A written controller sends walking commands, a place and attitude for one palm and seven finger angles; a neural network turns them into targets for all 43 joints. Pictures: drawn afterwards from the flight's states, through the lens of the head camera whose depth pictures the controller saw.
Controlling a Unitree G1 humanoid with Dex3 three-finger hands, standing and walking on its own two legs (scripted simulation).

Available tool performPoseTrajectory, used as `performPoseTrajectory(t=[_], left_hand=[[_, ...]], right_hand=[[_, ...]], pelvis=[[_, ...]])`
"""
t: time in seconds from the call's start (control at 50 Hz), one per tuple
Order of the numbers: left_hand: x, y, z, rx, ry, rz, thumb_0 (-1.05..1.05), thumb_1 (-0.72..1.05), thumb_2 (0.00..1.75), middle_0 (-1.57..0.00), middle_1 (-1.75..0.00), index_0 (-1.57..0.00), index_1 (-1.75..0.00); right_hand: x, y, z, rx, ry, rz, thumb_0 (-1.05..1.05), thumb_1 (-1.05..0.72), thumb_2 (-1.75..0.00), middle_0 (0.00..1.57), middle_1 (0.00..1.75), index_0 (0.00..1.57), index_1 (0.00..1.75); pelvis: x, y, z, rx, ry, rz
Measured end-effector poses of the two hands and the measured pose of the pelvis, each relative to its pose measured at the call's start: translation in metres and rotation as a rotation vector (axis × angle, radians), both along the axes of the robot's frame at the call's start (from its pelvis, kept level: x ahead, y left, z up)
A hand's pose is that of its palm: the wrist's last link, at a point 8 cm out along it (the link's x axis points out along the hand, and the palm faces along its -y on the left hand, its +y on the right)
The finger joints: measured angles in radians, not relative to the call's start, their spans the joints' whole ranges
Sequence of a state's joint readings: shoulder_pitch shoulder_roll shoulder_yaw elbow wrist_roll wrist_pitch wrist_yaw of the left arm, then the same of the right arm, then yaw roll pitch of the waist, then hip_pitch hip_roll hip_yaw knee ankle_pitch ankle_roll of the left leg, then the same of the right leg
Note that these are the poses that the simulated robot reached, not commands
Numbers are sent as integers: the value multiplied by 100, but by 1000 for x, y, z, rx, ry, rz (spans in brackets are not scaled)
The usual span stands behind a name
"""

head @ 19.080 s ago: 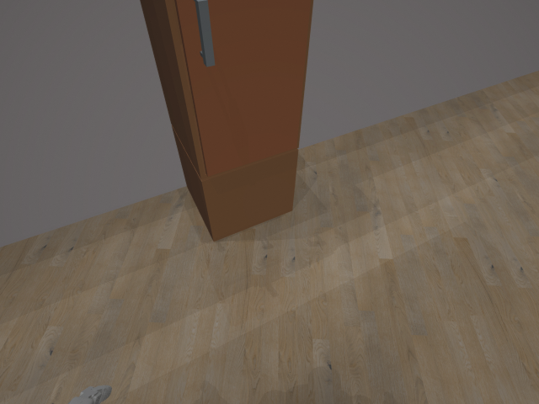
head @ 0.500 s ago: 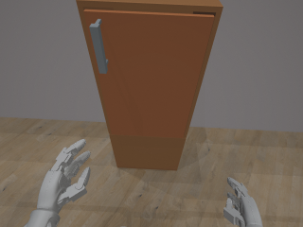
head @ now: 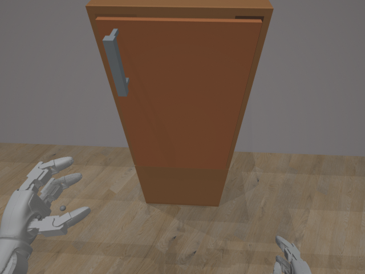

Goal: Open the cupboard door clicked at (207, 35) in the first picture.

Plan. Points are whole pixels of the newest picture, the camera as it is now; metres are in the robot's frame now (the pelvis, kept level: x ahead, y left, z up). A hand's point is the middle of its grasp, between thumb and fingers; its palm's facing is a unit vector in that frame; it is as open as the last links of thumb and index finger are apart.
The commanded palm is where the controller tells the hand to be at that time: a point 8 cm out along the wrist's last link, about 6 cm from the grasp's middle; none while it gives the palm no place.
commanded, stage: raise the hand with hooked fingers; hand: left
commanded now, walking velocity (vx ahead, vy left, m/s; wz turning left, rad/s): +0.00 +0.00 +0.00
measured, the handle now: (119, 63) +0.55 +0.19 +0.18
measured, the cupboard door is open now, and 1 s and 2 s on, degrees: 0 0 0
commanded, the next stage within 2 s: move the hooked fingers beside the handle in 1.26 s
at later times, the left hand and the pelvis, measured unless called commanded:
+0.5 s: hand (10, 176) +0.24 +0.30 +0.16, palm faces +0.05 -1.00 -0.06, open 13.7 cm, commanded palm +0.21 +0.35 +0.17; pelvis -0.02 +0.04 +0.02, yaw +2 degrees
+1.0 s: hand (10, 152) +0.27 +0.29 +0.19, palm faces +0.02 -1.00 -0.06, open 14.0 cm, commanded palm +0.23 +0.35 +0.21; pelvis -0.01 +0.02 +0.03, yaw +2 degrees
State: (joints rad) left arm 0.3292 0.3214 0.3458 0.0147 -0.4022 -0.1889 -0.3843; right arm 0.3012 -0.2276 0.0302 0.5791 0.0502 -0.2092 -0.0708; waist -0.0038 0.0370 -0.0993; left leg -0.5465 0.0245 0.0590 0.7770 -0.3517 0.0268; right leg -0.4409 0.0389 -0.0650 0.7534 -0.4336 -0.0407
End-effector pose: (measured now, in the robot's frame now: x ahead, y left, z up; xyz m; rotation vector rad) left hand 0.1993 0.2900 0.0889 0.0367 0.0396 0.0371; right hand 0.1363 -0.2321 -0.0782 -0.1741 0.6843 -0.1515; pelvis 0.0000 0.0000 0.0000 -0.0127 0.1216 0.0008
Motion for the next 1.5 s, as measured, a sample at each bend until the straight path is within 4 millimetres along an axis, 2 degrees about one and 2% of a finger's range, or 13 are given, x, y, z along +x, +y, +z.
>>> performPoseTrajectory(t=[0.08,0.22,0.38,0.44,0.52,0.6,0.72,0.8,0.9,1.02,1.16,1.32,1.5], left_hand=[[-6,13,18,20,-94,42,1,3,53,-26,-86,-26,-86],[0,22,8,11,0,-37,0,-13,45,-27,-96,-27,-96],[14,52,65,38,-174,13,0,-32,37,-29,-108,-29,-108],[19,61,73,28,-136,15,0,-38,35,-29,-112,-29,-112],[21,68,70,21,-33,7,-1,-44,32,-29,-116,-30,-116],[22,70,79,33,-44,12,-1,-47,31,-30,-118,-30,-118],[28,81,114,57,-149,40,-1,-49,30,-30,-119,-30,-119],[38,87,122,47,-99,43,-1,-49,30,-30,-120,-30,-119],[46,77,113,33,-23,3,-1,-50,30,-30,-120,-30,-119],[45,56,110,25,-75,-16,-1,-49,30,-30,-120,-30,-119],[47,54,114,24,-81,44,-1,-50,30,-30,-120,-30,-120],[53,36,116,24,-73,0,-1,-50,30,-30,-120,-30,-120],[64,35,108,-5,-54,33,-1,-50,30,-30,-120,-30,-120]], right_hand=[[1,-1,7,-37,2,24,1,-90,-90,21,30,20,30],[17,11,21,-80,-46,51,1,-90,-90,21,30,20,30],[35,44,43,-51,-142,104,1,-90,-90,21,30,20,30],[37,54,46,-31,-151,121,1,-90,-90,21,30,20,30],[36,62,46,-13,-143,134,1,-90,-90,21,30,20,30],[32,64,45,-18,-120,149,1,-90,-90,21,30,20,30],[24,57,44,-28,-89,150,1,-90,-90,21,30,20,30],[22,47,42,-25,-74,130,1,-90,-90,21,30,20,30],[21,33,40,-20,-71,110,1,-90,-90,21,30,20,30],[24,20,43,-24,-83,104,1,-90,-90,21,30,20,30],[32,11,43,-17,-90,106,1,-90,-90,21,30,20,30],[42,4,40,5,-100,96,1,-90,-90,21,30,20,30],[42,-6,38,-6,-87,77,1,-90,-90,21,30,20,30]], pelvis=[[1,9,3,-8,-12,11],[-7,24,6,-22,-38,29],[-11,32,15,-26,-95,38],[-14,35,17,-25,-108,42],[-17,37,20,-22,-117,44],[-20,36,23,-20,-130,46],[-20,31,26,-15,-146,52],[-20,27,28,-13,-144,55],[-18,22,28,-12,-133,50],[-13,14,29,-6,-135,40],[-10,2,28,-2,-139,44],[-6,-6,27,5,-129,36],[-5,-11,25,5,-127,35]])
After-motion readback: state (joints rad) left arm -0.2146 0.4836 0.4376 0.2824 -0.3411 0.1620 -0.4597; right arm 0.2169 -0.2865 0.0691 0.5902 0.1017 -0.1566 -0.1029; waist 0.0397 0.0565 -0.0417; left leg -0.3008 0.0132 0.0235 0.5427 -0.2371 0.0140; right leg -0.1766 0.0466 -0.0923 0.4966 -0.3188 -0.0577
